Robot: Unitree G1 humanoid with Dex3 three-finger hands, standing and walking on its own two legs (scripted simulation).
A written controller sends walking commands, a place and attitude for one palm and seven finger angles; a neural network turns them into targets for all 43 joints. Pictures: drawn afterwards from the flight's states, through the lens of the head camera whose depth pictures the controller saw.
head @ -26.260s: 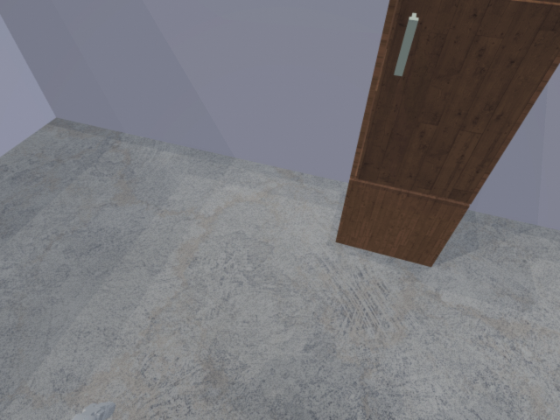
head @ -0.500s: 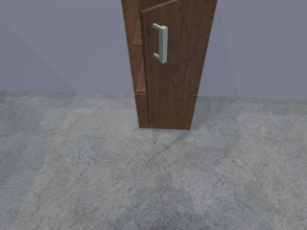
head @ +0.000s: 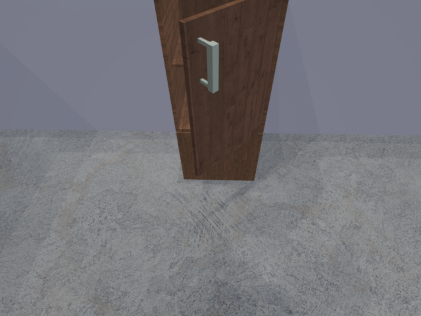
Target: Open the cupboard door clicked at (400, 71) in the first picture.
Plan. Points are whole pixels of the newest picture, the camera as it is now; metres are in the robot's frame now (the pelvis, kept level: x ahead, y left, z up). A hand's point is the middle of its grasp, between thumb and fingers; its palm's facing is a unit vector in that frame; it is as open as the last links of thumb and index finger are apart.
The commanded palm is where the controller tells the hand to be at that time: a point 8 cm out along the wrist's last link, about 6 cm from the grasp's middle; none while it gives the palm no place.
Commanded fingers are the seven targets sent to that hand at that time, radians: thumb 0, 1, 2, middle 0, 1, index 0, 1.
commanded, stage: look to check the result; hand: left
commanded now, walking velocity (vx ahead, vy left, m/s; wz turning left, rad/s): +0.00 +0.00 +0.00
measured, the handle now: (207, 65) +0.68 +0.04 +0.13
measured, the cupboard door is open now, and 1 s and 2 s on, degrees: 44 44 44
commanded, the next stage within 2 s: walk to a spot facing it in 0.46 s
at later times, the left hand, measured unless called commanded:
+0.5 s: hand out of the picture +0.09 +0.23 -0.15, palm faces -0.03 -0.94 -0.35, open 7.4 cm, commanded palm none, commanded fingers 0.00 0.90 0.90 -0.20 -0.30 -0.20 -0.30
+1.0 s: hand out of the picture +0.10 +0.19 -0.18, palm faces -0.16 -0.96 -0.24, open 7.4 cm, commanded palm none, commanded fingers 0.00 0.90 0.90 -0.20 -0.30 -0.20 -0.30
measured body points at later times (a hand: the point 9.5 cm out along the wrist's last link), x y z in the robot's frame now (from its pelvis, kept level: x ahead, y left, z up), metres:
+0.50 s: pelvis +0.02 -0.01 +0.00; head +0.05 -0.03 +0.45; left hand +0.09 +0.28 -0.13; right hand +0.09 -0.30 -0.15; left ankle +0.03 +0.12 -0.75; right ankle +0.00 -0.10 -0.75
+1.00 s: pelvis +0.01 +0.00 -0.02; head +0.05 -0.02 +0.43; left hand +0.11 +0.24 -0.16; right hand +0.01 -0.26 -0.17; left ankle +0.03 +0.12 -0.75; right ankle -0.02 -0.10 -0.72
